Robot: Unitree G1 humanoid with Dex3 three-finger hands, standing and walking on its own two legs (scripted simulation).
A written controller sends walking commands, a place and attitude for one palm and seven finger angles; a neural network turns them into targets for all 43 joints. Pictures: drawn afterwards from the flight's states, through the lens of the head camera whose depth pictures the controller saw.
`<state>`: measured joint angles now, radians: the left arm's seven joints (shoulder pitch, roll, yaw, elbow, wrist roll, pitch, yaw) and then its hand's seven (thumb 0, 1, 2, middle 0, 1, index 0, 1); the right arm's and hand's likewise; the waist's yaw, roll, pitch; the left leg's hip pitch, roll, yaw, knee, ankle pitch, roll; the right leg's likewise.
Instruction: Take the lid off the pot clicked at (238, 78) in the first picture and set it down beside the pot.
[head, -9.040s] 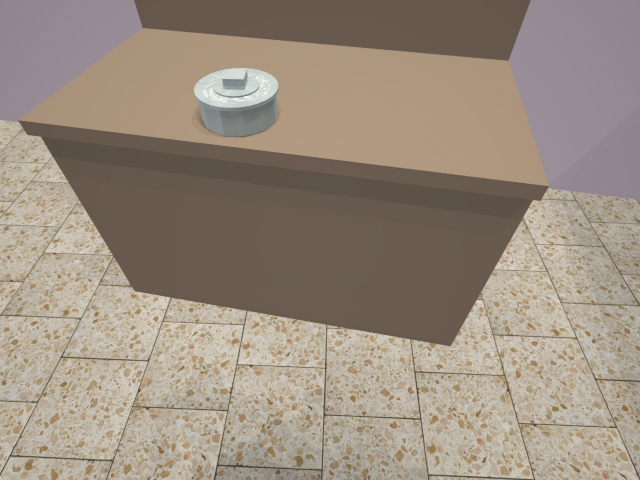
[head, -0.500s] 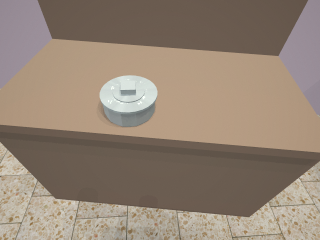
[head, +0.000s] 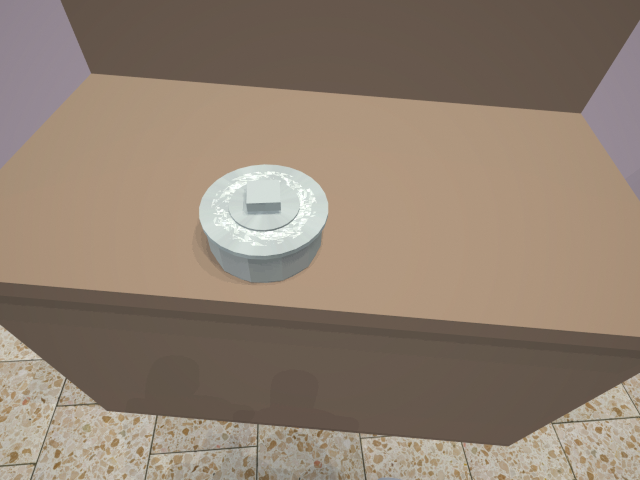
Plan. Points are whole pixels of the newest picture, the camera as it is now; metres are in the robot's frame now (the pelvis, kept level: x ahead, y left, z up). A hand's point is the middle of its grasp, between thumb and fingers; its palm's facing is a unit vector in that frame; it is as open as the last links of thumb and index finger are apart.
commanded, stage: come to a stop and stand still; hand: left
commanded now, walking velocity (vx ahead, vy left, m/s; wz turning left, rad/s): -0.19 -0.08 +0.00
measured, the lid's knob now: (263, 195) +0.47 +0.10 +0.09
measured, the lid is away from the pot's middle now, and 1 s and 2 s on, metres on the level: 0.00 0.00 0.00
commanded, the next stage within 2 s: look again from close up in 0.96 s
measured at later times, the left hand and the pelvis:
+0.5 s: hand out of the picture +0.09 +0.22 -0.18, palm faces +0.10 -0.98 -0.19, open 7.3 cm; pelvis +0.04 +0.03 +0.00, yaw +2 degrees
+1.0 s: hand out of the picture -0.02 +0.16 -0.18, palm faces +0.07 -0.99 -0.11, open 7.4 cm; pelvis +0.02 +0.02 +0.00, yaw +2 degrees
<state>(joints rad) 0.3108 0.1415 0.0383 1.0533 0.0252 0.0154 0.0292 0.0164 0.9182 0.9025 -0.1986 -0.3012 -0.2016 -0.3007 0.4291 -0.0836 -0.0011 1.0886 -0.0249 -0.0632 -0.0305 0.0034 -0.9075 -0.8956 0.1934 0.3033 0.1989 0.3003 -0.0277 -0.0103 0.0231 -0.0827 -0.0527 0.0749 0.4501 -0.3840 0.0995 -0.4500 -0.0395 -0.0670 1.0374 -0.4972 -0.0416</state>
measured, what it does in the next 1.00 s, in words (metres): steps on the spot: right foot, then left foot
